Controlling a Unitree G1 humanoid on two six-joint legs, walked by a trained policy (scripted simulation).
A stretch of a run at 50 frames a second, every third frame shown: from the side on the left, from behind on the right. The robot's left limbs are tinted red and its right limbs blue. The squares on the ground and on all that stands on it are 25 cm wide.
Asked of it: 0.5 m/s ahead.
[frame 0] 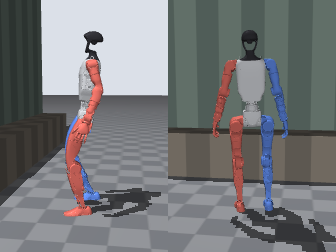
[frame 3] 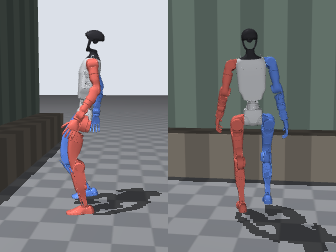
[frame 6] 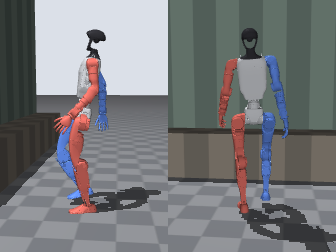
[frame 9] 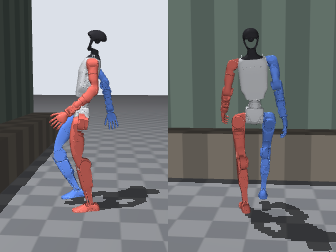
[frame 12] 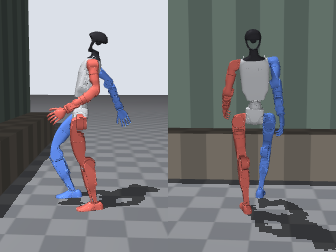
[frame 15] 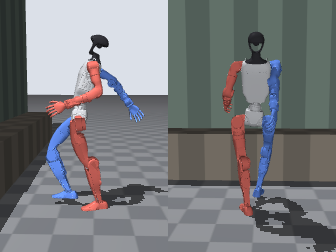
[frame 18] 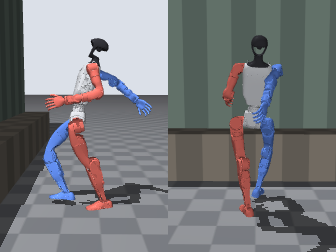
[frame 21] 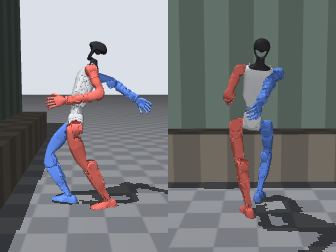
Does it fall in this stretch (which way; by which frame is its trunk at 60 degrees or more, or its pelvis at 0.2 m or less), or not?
no
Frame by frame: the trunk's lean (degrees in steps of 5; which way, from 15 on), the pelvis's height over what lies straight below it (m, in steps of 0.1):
0: 5, 0.8
3: 10, 0.8
6: 10, 0.8
9: 15 backward, 0.8
12: 15 backward, 0.8
15: 20 backward, 0.8
18: 20 backward, 0.7
21: 20 backward, 0.7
